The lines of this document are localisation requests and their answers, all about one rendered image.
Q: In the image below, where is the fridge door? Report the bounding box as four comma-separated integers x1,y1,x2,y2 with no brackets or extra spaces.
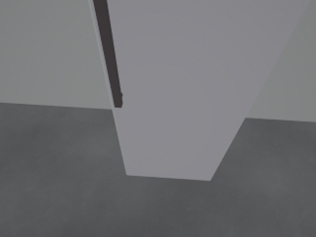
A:
90,0,310,181

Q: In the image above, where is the handle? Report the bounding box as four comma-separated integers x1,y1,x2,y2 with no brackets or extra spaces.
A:
93,0,123,108

